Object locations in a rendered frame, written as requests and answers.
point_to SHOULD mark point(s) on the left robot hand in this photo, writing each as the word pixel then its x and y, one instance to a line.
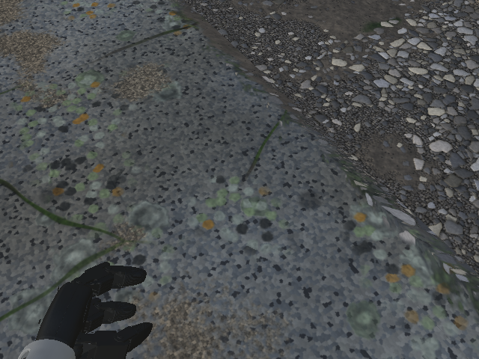
pixel 73 312

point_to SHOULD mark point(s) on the robot left forearm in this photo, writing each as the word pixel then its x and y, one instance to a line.
pixel 47 349

